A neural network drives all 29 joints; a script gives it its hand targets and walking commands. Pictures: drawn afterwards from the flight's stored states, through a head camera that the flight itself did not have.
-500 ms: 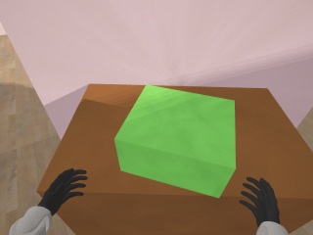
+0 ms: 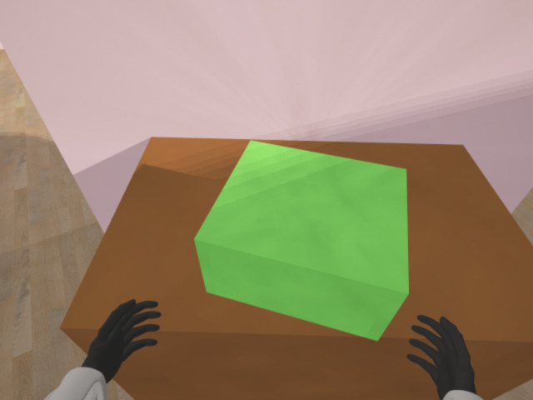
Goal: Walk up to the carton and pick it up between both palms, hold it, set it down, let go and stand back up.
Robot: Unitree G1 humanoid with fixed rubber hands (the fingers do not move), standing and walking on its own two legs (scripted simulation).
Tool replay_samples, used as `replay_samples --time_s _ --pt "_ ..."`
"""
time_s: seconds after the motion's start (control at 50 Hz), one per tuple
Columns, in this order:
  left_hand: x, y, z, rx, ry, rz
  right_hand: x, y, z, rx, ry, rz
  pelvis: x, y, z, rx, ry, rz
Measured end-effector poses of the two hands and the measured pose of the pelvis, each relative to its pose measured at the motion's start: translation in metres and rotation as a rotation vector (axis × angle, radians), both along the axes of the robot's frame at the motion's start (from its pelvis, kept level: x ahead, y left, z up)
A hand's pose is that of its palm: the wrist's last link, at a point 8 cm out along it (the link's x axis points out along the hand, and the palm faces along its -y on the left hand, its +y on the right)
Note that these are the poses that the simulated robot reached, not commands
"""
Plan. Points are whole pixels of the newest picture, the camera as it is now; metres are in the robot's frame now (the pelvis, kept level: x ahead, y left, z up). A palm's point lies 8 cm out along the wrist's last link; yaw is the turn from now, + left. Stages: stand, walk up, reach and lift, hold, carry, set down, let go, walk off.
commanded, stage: set down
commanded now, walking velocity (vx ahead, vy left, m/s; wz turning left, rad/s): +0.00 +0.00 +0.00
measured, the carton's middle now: (307, 230) +0.43 -0.03 +0.00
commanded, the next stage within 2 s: let go in 1.20 s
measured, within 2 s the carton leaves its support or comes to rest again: neither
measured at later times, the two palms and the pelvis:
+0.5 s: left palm (106, 368) +0.17 +0.25 -0.01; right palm out of the picture +0.16 -0.22 -0.04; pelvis +0.00 +0.00 +0.00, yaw +0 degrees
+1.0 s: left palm (109, 368) +0.17 +0.25 -0.01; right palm out of the picture +0.15 -0.21 -0.07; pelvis -0.01 +0.00 +0.00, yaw +0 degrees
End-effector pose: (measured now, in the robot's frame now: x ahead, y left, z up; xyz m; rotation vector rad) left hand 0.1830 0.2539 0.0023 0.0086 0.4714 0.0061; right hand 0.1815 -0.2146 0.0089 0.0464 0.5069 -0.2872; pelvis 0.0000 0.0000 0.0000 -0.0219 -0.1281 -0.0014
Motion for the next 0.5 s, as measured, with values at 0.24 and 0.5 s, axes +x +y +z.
replay_samples --time_s 0.24,0.5 --pt "-0.008 0.004 -0.012 0.009 0.057 0.056 -0.009 -0.004 -0.02 -0.015 0.036 0.015 0.0 0.0 0.0 0.0 0.0 0.0" --pt "-0.009 0.0 -0.012 0.031 0.069 0.091 -0.023 -0.002 -0.049 0.0 0.109 0.056 0.0 0.0 0.0 0.0 -0.001 0.0"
